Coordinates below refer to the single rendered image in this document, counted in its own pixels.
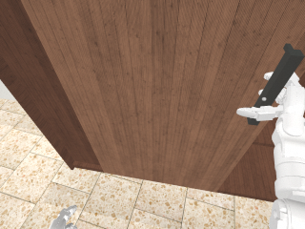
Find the robot right forearm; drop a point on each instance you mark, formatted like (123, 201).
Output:
(289, 157)

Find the wardrobe door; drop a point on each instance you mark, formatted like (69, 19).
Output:
(23, 51)
(156, 84)

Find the robot left hand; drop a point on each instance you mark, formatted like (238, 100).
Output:
(62, 219)

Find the handle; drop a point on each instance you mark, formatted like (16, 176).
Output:
(281, 75)

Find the robot right hand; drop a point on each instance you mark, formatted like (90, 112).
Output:
(291, 101)

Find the right robot upper arm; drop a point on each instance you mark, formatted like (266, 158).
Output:
(287, 214)

